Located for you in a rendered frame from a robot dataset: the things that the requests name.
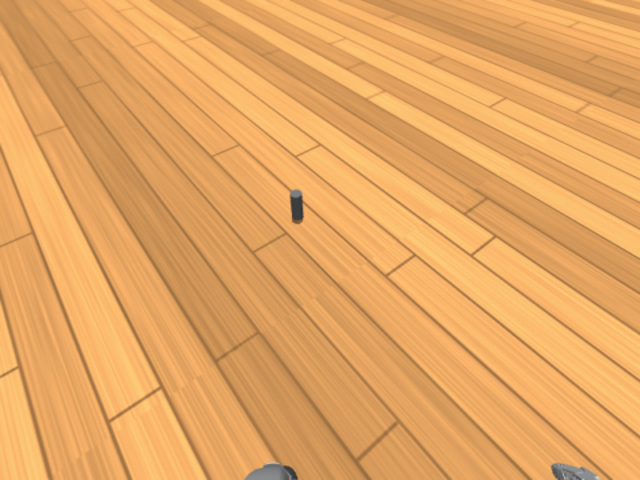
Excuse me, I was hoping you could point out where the right robot hand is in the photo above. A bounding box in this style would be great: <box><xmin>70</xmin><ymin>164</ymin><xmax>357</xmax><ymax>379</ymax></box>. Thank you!
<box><xmin>551</xmin><ymin>463</ymin><xmax>599</xmax><ymax>480</ymax></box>

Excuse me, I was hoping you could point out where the can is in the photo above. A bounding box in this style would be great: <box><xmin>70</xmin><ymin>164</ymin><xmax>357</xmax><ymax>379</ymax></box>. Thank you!
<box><xmin>290</xmin><ymin>190</ymin><xmax>303</xmax><ymax>220</ymax></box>

